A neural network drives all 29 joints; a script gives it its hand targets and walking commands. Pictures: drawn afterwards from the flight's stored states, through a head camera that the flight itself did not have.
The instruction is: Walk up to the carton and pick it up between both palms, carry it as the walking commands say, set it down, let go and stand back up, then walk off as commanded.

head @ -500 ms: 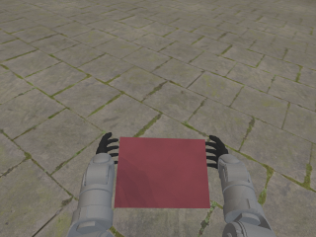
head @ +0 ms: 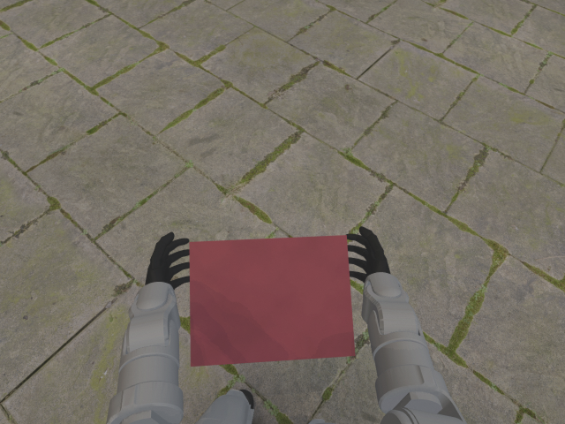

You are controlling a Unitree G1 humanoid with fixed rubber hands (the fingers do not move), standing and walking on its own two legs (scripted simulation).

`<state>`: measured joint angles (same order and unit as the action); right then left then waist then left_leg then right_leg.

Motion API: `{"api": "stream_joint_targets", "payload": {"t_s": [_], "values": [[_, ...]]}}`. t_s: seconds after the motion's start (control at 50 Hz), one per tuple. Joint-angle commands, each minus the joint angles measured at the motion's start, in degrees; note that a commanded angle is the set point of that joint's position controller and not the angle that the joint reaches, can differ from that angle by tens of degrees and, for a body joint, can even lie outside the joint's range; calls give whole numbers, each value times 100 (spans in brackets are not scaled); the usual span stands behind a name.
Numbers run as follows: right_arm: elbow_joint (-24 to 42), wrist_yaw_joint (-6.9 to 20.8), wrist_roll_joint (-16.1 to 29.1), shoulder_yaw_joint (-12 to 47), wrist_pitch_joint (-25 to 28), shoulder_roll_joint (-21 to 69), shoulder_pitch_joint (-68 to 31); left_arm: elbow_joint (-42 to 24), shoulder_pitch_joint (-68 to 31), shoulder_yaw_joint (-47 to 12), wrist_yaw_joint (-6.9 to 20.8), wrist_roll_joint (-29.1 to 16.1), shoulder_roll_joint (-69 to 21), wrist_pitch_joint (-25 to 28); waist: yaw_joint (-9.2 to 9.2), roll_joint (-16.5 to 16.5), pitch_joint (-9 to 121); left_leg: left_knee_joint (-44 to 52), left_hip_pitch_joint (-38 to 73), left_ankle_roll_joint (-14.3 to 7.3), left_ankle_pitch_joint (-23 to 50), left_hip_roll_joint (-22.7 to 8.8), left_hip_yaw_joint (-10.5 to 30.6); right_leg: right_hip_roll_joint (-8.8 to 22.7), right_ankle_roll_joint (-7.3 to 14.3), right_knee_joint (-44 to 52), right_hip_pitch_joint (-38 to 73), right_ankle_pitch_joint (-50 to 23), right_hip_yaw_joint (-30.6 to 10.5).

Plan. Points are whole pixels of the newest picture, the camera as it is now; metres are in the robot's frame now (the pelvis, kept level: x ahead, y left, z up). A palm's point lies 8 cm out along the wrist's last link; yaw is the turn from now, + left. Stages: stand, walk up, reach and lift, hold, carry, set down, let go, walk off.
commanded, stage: set down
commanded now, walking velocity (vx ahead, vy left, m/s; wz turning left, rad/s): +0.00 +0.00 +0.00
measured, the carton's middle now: (270, 291) +0.33 +0.05 -0.15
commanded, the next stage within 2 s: none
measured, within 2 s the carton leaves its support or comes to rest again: neither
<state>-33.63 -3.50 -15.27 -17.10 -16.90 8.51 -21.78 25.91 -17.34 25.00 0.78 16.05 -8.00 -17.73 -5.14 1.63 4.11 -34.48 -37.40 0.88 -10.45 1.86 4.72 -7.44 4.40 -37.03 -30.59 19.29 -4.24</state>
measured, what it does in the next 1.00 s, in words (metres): lowers itself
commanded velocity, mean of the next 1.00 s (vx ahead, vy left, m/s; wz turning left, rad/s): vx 0.00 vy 0.00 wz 0.00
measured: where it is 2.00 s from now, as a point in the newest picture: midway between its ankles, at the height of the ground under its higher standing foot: outside the picture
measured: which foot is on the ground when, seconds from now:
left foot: down 0.00-1.00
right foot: down 0.00-1.00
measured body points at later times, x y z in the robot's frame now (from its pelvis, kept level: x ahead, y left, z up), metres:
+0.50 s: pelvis -0.04 +0.03 -0.07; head +0.15 +0.06 +0.34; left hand +0.33 +0.23 -0.15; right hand +0.37 -0.10 -0.15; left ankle +0.06 +0.13 -0.72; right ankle -0.03 -0.07 -0.72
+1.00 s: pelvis -0.05 +0.03 -0.15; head +0.17 +0.05 +0.24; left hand +0.36 +0.22 -0.24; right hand +0.40 -0.11 -0.23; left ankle +0.06 +0.13 -0.72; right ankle -0.03 -0.07 -0.72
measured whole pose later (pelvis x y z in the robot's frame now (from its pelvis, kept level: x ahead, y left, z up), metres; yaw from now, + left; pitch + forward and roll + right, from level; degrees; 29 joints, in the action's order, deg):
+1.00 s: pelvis -0.05 +0.03 -0.15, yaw -3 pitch +42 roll -2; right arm -41.6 -1.3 -8.1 -19.8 -14.4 -0.8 -44.8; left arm 28.8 -38.3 25.7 -6.3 11.8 -5.3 -17.6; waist -3.6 3.1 14.1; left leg -75.5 -97.3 -0.3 -19.9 4.1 2.9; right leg -8.9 1.0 -80.1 -90.6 31.2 -2.6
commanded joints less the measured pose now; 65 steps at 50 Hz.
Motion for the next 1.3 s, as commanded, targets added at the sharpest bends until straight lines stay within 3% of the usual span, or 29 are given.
{"api": "stream_joint_targets", "payload": {"t_s": [0.0, 0.16, 0.34, 0.54, 0.66, 0.8, 0.96, 1.28], "values": [[-21, 1325, 652, 2646, 425, 4622, -2589, 252, -2647, -2776, 1480, -577, -3909, 207, -59, 164, 2560, -516, 1389, -205, 1565, 198, -64, 657, -371, 426, 279, -2791, -852], [-135, 1328, 745, 2648, 753, 4485, -3077, 328, -3006, -2841, 1507, -548, -3939, 493, -100, 69, 3269, -1015, 663, -177, 1576, 204, -97, 502, -365, -137, -556, -2468, -667], [-201, 1688, 945, 2702, 835, 4447, -3677, 226, -3508, -3363, 1322, -705, -4558, 482, -12, -100, 4466, -1701, 701, -62, 1890, 191, -47, 159, -263, -988, -2369, -1549, -211], [-498, 2200, 1065, 2392, 587, 4331, -4572, 249, -4372, -3557, 1093, -859, -5119, 171, 149, -251, 5112, -2308, 782, 93, 766, 114, 353, 55, -137, -1934, -4515, -195, 5], [-661, 2315, 1141, 2251, 444, 4283, -4969, 300, -4782, -3570, 1004, -960, -5221, 18, 169, -295, 5341, -2728, 555, 113, 351, 126, 436, -17, -121, -2436, -5228, 142, 59], [-713, 2219, 1251, 2356, 380, 4339, -5187, 418, -5057, -3568, 960, -1076, -5118, -10, 98, -252, 5593, -3294, -129, 114, 631, 211, 159, -90, -193, -2907, -5469, -4, 86], [-613, 1858, 1443, 2683, 403, 4460, -5471, 552, -5418, -3507, 983, -1286, -4821, 96, -52, -37, 5940, -4019, -1185, 89, 1100, 334, -258, -156, -331, -3416, -5352, -362, 80], [-861, 1333, 1445, 2566, 386, 4384, -6483, 814, -6527, -2942, 1033, -1418, -4196, 171, -246, 301, 6124, -4953, -2762, 56, 656, 406, -520, -171, -437, -4200, -5451, -200, 63]]}}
